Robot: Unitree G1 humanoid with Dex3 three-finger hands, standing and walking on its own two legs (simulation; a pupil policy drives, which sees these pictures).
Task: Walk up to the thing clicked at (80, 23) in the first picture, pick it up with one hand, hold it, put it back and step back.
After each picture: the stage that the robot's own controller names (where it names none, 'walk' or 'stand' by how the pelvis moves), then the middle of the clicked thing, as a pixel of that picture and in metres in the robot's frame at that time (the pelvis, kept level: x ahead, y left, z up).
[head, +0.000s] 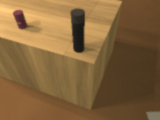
stand; (78, 32) +0.72 +0.07 -0.04
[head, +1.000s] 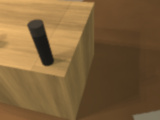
walk; (42, 45) +0.60 +0.27 -0.02
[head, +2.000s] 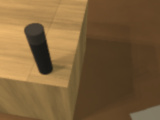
stand; (40, 52) +0.50 +0.22 -0.02
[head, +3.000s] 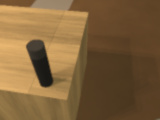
stand; (41, 66) +0.48 +0.22 -0.04
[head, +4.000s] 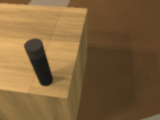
stand; (40, 65) +0.48 +0.22 -0.05
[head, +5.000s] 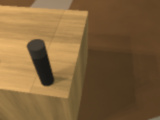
stand; (42, 65) +0.49 +0.22 -0.05
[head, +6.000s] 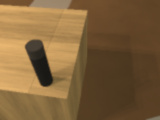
stand; (41, 65) +0.48 +0.23 -0.05
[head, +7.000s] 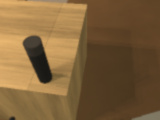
rise first; (39, 62) +0.48 +0.23 -0.04
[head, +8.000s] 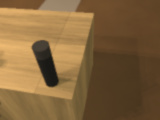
go down; (47, 66) +0.48 +0.22 -0.04
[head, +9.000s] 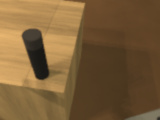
go down; (37, 57) +0.50 +0.20 -0.02
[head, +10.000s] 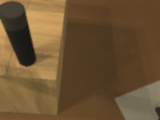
go down; (21, 39) +0.49 +0.20 +0.03
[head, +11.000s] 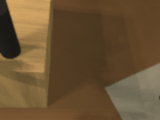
close in; (1, 28) +0.50 +0.22 +0.06
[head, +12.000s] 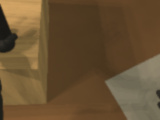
close; out of the picture +0.52 +0.21 +0.08
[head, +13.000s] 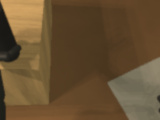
lift; out of the picture +0.48 +0.21 +0.07
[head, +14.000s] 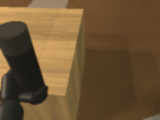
lift; (26, 69) +0.31 +0.18 +0.17
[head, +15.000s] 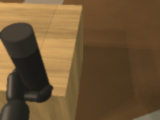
hold; (31, 69) +0.32 +0.17 +0.15
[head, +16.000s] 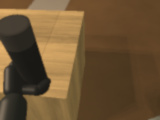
hold; (29, 62) +0.32 +0.17 +0.18
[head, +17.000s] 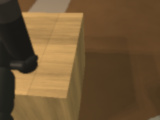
crouch; (16, 38) +0.38 +0.20 +0.23
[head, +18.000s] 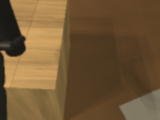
lower; (2, 19) +0.48 +0.23 +0.17
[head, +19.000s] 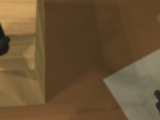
lower; out of the picture +0.52 +0.22 +0.08
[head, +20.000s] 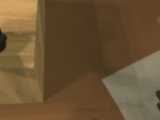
lower; out of the picture +0.51 +0.23 +0.08
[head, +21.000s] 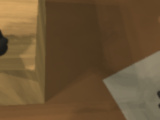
lower; out of the picture +0.50 +0.23 +0.07
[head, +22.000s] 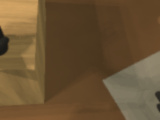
lower; out of the picture +0.51 +0.23 +0.08
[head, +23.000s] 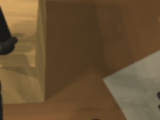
open; out of the picture +0.51 +0.20 +0.08
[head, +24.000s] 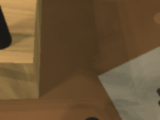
sink last; out of the picture +0.50 +0.21 +0.08
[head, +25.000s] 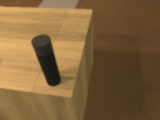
sink last; (48, 63) +0.47 +0.20 +0.01
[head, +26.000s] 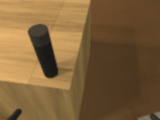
stand; (45, 54) +0.48 +0.20 +0.02
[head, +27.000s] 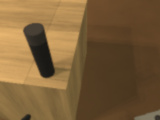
stand; (41, 54) +0.48 +0.20 +0.03
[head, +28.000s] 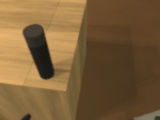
stand; (41, 55) +0.48 +0.20 +0.02
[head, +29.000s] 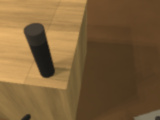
stand; (41, 53) +0.48 +0.20 +0.02
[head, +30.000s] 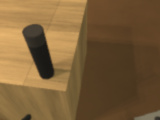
stand; (41, 55) +0.47 +0.20 +0.02
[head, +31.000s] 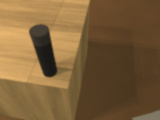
stand; (45, 54) +0.49 +0.20 +0.00
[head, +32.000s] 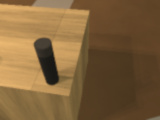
walk; (48, 63) +0.49 +0.20 -0.04
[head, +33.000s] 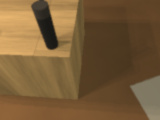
walk; (46, 27) +0.64 +0.22 -0.03
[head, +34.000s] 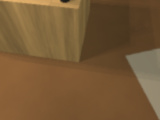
walk; out of the picture +1.01 +0.17 -0.01
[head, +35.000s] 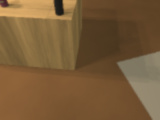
stand; out of the picture +1.11 +0.23 -0.04
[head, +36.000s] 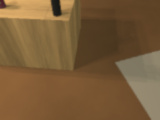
stand; out of the picture +1.11 +0.24 -0.05
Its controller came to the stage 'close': yes
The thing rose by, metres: 0.24
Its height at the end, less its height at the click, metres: +0.00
